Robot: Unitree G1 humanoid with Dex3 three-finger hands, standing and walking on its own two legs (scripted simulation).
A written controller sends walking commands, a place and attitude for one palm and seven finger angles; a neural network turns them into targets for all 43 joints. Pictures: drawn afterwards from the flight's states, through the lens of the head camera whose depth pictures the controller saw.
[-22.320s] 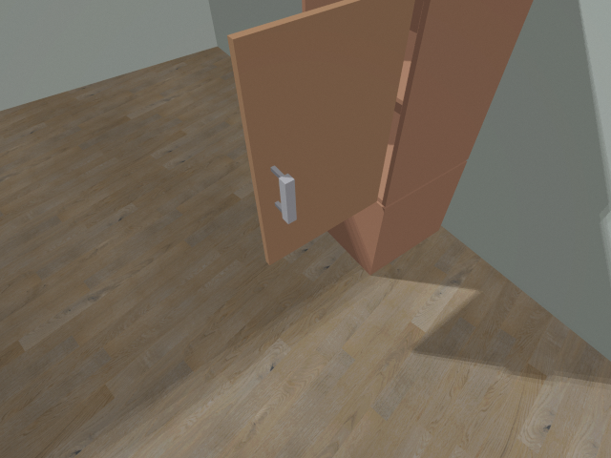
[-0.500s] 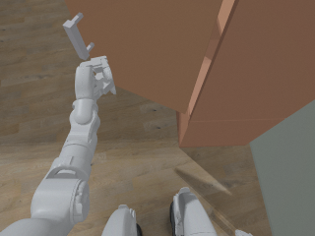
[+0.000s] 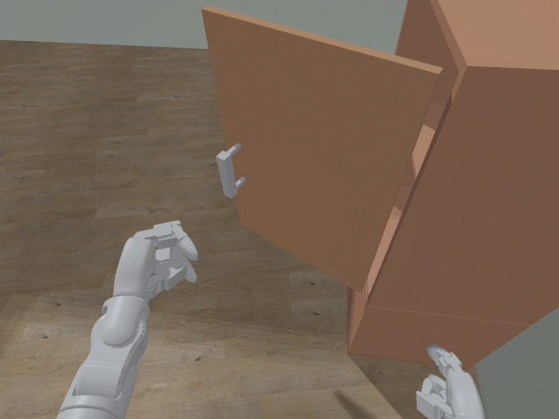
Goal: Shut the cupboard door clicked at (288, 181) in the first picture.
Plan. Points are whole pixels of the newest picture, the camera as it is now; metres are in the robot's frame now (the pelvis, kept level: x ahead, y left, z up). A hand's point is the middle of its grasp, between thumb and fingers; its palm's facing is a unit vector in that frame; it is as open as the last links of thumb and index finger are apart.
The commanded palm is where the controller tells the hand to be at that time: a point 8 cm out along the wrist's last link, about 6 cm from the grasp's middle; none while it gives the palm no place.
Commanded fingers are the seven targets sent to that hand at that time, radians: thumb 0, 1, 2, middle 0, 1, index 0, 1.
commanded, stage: draw the hand back to the body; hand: left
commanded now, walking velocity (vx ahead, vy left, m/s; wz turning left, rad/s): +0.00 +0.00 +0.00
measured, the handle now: (233, 170) +0.64 +0.15 -0.06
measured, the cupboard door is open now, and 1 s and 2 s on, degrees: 63 63 63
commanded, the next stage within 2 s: step back with the hand held close in 0.90 s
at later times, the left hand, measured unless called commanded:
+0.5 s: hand (17, 294) +0.21 +0.27 +0.17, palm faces +0.45 -0.78 -0.42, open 5.9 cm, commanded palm +0.15 +0.31 +0.19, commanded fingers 0.00 0.90 0.90 -0.20 -0.30 -0.20 -0.30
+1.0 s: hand (3, 311) +0.19 +0.27 +0.18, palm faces +0.48 -0.77 -0.42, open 7.4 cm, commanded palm +0.14 +0.30 +0.19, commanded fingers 0.00 0.90 0.90 -0.20 -0.30 -0.20 -0.30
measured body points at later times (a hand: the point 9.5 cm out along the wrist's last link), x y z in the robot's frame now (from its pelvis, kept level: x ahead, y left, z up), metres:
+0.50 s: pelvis +0.02 +0.01 +0.02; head +0.00 -0.02 +0.47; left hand +0.18 +0.31 +0.19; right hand +0.20 -0.19 -0.08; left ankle -0.05 +0.11 -0.72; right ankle +0.03 -0.11 -0.72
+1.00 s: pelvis +0.00 +0.00 +0.02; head -0.03 -0.02 +0.47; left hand +0.16 +0.31 +0.20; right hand +0.17 -0.22 -0.07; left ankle -0.05 +0.11 -0.72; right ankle +0.03 -0.11 -0.72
